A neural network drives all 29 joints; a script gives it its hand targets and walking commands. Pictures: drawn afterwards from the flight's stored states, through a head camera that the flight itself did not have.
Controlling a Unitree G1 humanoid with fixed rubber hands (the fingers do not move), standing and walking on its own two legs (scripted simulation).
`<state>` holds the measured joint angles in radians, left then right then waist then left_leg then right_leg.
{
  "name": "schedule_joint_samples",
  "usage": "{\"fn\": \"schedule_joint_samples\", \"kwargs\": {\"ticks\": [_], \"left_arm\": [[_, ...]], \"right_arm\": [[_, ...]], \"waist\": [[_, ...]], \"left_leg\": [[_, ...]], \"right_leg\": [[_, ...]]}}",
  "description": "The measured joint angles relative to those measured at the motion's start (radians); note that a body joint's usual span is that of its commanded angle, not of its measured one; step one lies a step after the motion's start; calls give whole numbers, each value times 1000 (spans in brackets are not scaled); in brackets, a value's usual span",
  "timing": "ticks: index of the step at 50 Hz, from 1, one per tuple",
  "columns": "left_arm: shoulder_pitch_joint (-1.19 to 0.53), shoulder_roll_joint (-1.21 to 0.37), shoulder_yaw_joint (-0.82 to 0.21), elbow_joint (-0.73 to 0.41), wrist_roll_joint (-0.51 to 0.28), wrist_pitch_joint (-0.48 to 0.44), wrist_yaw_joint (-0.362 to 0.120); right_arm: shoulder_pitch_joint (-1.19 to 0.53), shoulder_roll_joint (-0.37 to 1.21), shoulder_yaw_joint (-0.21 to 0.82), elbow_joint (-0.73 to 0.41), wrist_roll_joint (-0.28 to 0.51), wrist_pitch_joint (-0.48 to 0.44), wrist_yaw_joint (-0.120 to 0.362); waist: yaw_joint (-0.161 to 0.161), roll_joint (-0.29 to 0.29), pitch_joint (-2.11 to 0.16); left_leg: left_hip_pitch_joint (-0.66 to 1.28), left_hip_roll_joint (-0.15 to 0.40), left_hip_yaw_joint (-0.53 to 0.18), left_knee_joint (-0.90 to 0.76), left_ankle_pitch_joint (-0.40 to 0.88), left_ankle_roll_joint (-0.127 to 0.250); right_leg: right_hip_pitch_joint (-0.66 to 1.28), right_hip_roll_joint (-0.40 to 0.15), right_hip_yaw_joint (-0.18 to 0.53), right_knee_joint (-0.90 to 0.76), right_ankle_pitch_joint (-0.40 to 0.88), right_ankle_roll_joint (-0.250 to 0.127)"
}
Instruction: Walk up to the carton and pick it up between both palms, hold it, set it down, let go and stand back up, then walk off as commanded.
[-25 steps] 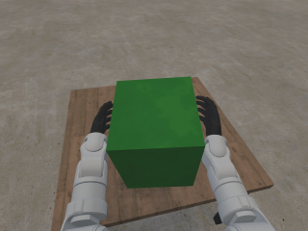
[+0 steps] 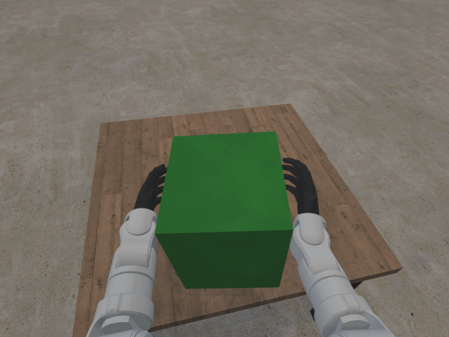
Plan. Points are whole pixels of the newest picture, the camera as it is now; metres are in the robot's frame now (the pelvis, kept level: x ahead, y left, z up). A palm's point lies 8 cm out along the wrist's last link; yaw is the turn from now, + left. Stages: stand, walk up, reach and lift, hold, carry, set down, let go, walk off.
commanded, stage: set down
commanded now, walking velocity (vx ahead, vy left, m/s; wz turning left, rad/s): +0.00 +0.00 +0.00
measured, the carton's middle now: (228, 214) +0.37 +0.00 +0.01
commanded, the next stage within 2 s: none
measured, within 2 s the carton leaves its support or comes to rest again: neither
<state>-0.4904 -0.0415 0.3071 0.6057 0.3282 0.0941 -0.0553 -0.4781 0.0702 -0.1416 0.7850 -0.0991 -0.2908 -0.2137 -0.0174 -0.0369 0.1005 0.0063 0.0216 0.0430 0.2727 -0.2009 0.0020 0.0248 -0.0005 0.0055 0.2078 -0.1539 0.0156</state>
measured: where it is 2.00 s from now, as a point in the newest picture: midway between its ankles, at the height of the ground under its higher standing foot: outside the picture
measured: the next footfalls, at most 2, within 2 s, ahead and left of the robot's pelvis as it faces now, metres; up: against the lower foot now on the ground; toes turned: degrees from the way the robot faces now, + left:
none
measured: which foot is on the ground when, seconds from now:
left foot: down 0.00-1.00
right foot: down 0.00-1.00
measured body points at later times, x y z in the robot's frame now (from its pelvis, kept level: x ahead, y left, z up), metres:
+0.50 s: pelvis +0.01 +0.00 +0.00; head +0.04 +0.02 +0.45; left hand +0.39 +0.15 +0.02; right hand +0.37 -0.14 +0.05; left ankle -0.03 +0.11 -0.75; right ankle -0.02 -0.13 -0.75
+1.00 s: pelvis +0.01 +0.01 +0.00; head +0.10 +0.03 +0.44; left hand +0.39 +0.16 -0.03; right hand +0.38 -0.13 +0.00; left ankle -0.03 +0.11 -0.75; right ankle -0.02 -0.13 -0.75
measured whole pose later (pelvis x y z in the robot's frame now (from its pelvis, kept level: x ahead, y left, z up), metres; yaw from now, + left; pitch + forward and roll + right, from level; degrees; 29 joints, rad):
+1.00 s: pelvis +0.01 +0.01 +0.00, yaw +0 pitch +8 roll -1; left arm -0.58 -0.01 0.37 0.99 0.33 -0.29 0.01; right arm -0.55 0.13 -0.43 1.02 -0.34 -0.54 -0.19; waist -0.01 -0.04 0.05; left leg -0.25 0.02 0.04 0.34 -0.21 0.00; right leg -0.20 0.00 0.01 0.21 -0.14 0.02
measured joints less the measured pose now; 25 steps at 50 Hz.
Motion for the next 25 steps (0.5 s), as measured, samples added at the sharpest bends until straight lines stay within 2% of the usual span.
{"fn": "schedule_joint_samples", "kwargs": {"ticks": [6,14,25], "left_arm": [[-14,8,1,65,0,-87,12],[-44,9,40,207,0,-125,11],[-74,14,55,257,1,-233,24]], "right_arm": [[1,14,-41,11,-40,-51,3],[0,41,-132,84,-105,-57,20],[-25,47,-177,98,-157,-134,22]], "waist": [[0,0,0],[4,0,0],[7,0,-6]], "left_leg": [[-1,0,0,2,0,0],[-2,0,0,-4,1,0],[-64,0,0,14,-7,0]], "right_leg": [[0,0,0,0,1,0],[-3,0,0,-3,1,0],[-56,0,0,-3,1,0]]}}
